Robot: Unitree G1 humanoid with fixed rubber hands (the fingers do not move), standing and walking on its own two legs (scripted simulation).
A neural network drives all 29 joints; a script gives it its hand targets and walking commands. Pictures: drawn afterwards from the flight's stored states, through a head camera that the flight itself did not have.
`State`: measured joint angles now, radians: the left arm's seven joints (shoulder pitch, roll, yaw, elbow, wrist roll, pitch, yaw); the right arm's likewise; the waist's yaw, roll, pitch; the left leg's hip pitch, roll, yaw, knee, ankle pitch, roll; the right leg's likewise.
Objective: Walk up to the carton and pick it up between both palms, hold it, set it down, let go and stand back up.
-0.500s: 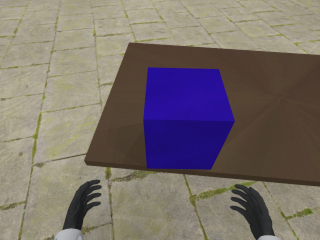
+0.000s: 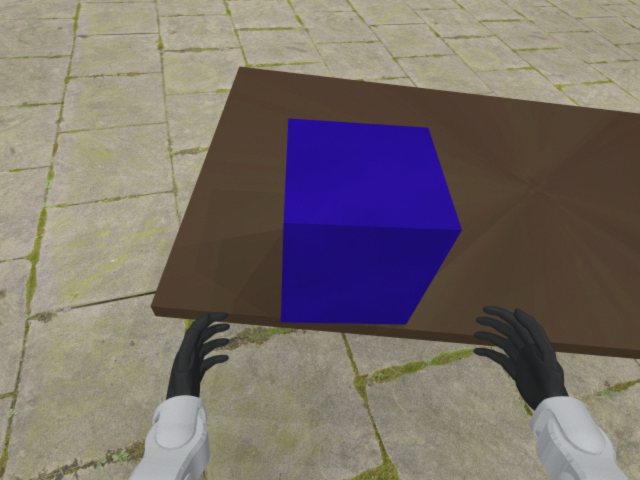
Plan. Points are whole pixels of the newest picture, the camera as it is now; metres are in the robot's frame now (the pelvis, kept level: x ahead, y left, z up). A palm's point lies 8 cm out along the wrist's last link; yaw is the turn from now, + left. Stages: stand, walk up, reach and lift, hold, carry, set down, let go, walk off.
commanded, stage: reach and lift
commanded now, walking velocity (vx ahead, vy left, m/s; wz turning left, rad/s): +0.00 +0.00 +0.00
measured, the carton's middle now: (351, 228) +0.46 +0.02 +0.01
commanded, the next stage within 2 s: none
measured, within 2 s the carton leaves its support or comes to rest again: neither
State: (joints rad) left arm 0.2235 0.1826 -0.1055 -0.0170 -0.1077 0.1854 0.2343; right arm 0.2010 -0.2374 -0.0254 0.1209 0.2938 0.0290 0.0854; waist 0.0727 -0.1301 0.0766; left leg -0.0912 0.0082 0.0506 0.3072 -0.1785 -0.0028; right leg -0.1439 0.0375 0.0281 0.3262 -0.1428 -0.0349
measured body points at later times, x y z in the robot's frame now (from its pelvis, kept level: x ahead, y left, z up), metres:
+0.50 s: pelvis +0.02 -0.02 +0.00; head +0.04 +0.03 +0.45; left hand +0.29 +0.24 +0.03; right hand +0.33 -0.20 +0.09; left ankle +0.00 +0.12 -0.75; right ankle +0.02 -0.10 -0.75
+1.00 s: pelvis +0.01 +0.01 +0.00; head +0.04 +0.00 +0.45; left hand +0.40 +0.23 +0.12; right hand +0.41 -0.20 +0.12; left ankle +0.00 +0.12 -0.75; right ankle +0.02 -0.10 -0.75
